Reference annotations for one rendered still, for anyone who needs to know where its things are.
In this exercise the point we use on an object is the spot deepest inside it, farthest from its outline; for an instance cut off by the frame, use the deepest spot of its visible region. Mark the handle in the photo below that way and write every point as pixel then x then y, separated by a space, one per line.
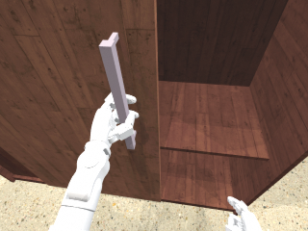
pixel 109 56

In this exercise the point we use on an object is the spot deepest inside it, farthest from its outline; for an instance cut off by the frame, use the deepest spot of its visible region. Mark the robot left forearm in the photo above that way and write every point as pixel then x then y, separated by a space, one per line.
pixel 84 189

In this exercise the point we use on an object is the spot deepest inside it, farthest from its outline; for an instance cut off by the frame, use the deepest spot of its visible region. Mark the wardrobe door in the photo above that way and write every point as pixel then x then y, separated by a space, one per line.
pixel 14 166
pixel 53 81

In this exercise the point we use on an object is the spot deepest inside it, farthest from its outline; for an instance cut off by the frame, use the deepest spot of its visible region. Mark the robot right hand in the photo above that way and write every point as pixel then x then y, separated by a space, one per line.
pixel 247 222

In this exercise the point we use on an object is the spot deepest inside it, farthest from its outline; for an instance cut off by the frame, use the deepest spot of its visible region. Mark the robot left hand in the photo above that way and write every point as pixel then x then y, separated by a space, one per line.
pixel 105 121

